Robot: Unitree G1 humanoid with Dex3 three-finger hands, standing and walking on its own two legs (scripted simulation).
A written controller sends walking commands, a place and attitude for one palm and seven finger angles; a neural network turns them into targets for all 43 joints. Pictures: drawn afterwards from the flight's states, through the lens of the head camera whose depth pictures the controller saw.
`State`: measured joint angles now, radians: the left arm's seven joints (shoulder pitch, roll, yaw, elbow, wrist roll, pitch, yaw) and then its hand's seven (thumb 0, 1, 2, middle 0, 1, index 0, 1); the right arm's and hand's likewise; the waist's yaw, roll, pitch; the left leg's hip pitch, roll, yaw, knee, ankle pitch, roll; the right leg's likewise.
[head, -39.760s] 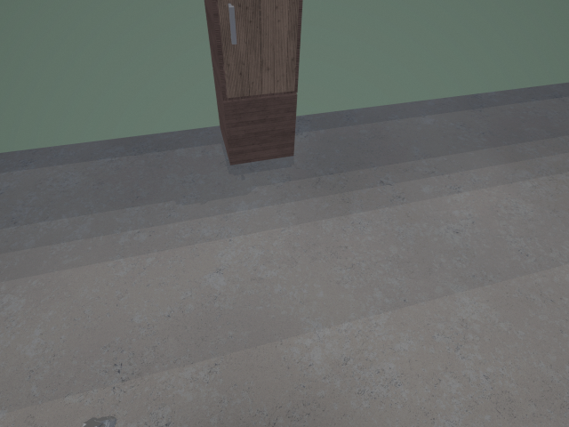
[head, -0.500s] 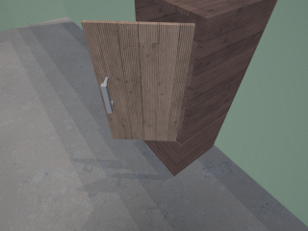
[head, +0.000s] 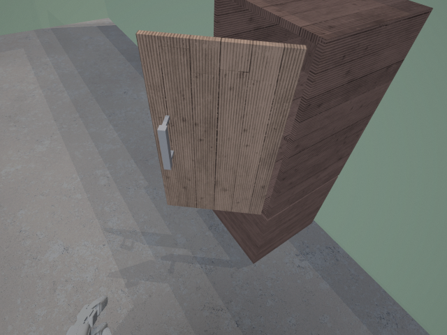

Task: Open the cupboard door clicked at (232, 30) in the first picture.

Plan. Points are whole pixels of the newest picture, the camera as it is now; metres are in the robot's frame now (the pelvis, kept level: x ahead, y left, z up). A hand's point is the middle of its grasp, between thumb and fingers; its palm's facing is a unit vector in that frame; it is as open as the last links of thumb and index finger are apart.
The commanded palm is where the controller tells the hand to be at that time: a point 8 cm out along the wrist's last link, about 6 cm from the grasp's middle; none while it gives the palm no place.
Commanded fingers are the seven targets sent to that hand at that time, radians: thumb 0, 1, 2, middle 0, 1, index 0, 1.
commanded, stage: raise the hand with hooked fingers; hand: left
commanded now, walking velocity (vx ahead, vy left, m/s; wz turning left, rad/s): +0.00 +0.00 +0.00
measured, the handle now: (167, 143) +0.56 +0.18 -0.01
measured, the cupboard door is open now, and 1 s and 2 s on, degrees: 50 50 50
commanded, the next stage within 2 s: move the hooked fingers beside the handle in 1.98 s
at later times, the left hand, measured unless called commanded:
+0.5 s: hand (114, 322) +0.15 +0.19 -0.03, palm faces +0.04 -0.99 -0.11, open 9.8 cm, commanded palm +0.13 +0.25 -0.04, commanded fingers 0.00 0.15 0.58 -0.25 -0.78 -0.25 -0.78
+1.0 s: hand (100, 293) +0.19 +0.23 -0.03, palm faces -0.07 -1.00 -0.04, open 12.7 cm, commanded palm +0.18 +0.29 -0.02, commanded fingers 0.00 -0.43 0.33 -0.29 -1.15 -0.29 -1.15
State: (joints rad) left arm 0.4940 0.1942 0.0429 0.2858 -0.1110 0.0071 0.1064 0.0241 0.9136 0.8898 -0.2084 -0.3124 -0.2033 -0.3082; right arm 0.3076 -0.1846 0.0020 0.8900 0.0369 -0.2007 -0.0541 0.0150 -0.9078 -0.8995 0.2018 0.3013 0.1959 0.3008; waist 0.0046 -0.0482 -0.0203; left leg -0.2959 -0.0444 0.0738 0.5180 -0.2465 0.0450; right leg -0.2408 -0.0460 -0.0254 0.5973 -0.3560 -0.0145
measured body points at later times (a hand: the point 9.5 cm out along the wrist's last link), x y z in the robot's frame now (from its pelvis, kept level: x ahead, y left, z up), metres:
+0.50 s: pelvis -0.04 -0.05 -0.10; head +0.01 -0.03 +0.35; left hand +0.14 +0.24 -0.02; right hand +0.19 -0.27 -0.16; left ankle +0.02 +0.09 -0.73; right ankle -0.04 -0.13 -0.73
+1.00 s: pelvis -0.05 +0.00 -0.07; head +0.02 +0.02 +0.37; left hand +0.19 +0.28 -0.03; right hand +0.11 -0.27 -0.14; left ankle +0.02 +0.09 -0.73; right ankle -0.04 -0.13 -0.73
